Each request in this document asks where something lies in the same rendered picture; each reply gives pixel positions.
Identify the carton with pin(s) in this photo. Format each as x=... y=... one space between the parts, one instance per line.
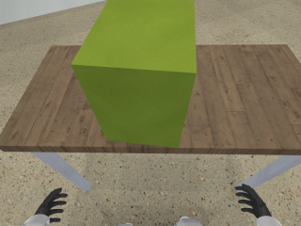
x=137 y=68

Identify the table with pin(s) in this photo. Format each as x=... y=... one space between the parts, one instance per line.
x=246 y=99

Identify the robot left forearm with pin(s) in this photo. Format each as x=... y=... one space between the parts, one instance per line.
x=38 y=220

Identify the robot right forearm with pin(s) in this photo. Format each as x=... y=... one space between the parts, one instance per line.
x=267 y=221

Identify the robot right hand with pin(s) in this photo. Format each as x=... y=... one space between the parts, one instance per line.
x=259 y=208

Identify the robot left hand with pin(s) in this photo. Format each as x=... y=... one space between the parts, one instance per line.
x=48 y=203

